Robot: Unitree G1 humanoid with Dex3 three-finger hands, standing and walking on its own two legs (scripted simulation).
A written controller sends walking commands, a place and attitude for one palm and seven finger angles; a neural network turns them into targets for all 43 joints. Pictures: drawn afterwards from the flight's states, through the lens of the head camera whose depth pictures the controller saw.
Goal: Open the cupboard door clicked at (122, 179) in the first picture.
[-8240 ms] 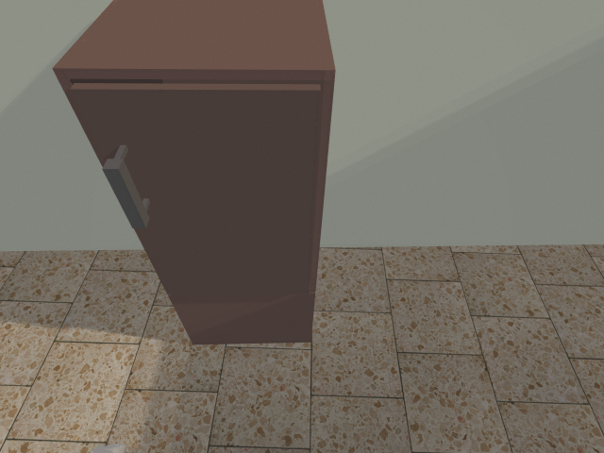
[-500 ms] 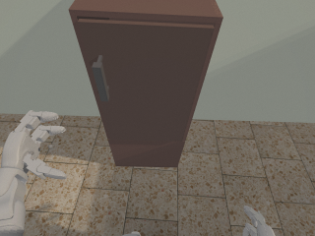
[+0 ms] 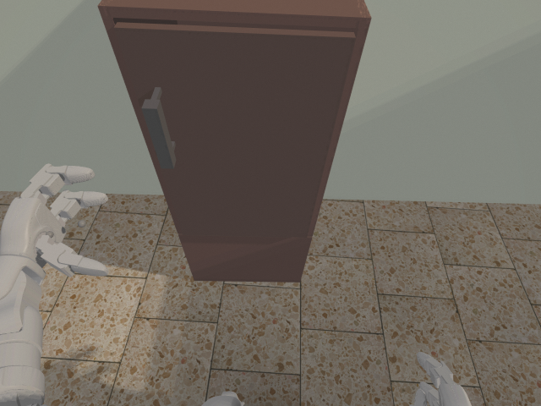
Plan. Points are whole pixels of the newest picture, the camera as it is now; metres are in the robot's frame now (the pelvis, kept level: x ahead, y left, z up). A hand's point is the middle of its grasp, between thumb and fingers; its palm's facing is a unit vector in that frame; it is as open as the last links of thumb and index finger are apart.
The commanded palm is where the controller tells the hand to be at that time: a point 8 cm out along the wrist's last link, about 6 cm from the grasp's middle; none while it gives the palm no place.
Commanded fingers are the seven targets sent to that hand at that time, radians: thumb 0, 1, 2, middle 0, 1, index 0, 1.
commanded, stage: move the hooked fingers beside the handle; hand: left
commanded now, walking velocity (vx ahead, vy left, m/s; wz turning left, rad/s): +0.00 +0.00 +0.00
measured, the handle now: (163, 129) +0.56 +0.24 +0.06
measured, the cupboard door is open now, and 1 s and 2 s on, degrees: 0 0 0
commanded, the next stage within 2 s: none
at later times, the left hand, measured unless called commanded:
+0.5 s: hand (97, 183) +0.41 +0.30 +0.07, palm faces +0.06 -1.00 +0.00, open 14.0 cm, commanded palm +0.39 +0.35 +0.07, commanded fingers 0.00 -0.50 0.30 -0.30 -1.20 -0.30 -1.20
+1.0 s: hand (105, 156) +0.47 +0.31 +0.08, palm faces +0.05 -1.00 +0.01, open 14.0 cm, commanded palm +0.45 +0.35 +0.07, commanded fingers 0.00 -0.50 0.30 -0.30 -1.20 -0.30 -1.20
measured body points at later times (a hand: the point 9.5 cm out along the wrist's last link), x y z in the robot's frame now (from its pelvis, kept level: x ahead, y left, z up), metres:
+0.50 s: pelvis +0.01 +0.01 -0.01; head +0.09 +0.04 +0.44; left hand +0.40 +0.35 +0.08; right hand +0.07 -0.26 -0.10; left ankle +0.03 +0.08 -0.70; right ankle +0.00 -0.08 -0.70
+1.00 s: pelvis +0.01 +0.04 -0.01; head +0.11 +0.07 +0.42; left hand +0.46 +0.36 +0.08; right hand +0.03 -0.24 -0.11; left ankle +0.03 +0.08 -0.70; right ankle +0.00 -0.08 -0.70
